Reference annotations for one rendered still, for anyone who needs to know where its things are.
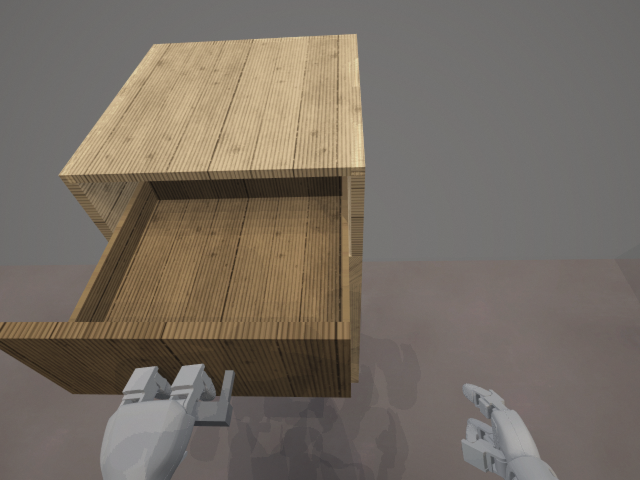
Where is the right robot hand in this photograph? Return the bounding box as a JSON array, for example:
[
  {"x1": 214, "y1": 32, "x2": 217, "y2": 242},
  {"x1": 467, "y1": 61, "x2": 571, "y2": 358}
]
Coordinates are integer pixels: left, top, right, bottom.
[{"x1": 461, "y1": 383, "x2": 541, "y2": 480}]

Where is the cabinet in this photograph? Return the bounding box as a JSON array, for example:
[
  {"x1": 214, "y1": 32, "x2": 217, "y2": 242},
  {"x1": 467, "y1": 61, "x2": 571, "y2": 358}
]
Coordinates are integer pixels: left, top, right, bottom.
[{"x1": 58, "y1": 34, "x2": 365, "y2": 383}]

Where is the handle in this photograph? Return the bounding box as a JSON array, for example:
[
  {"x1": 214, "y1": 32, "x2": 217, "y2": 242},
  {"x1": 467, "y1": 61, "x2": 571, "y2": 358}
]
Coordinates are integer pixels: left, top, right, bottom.
[{"x1": 191, "y1": 370, "x2": 235, "y2": 427}]

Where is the robot right forearm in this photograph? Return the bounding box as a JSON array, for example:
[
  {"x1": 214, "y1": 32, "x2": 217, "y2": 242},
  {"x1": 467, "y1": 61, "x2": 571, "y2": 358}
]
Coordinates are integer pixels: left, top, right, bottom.
[{"x1": 506, "y1": 456, "x2": 559, "y2": 480}]

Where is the left robot hand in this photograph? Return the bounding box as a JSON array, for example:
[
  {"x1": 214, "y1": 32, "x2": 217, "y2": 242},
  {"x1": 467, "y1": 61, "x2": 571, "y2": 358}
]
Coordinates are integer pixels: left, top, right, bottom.
[{"x1": 100, "y1": 364, "x2": 216, "y2": 480}]

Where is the drawer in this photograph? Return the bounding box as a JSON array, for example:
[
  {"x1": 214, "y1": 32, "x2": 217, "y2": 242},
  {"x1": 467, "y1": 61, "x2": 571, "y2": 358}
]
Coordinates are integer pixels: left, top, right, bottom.
[{"x1": 0, "y1": 176, "x2": 351, "y2": 398}]

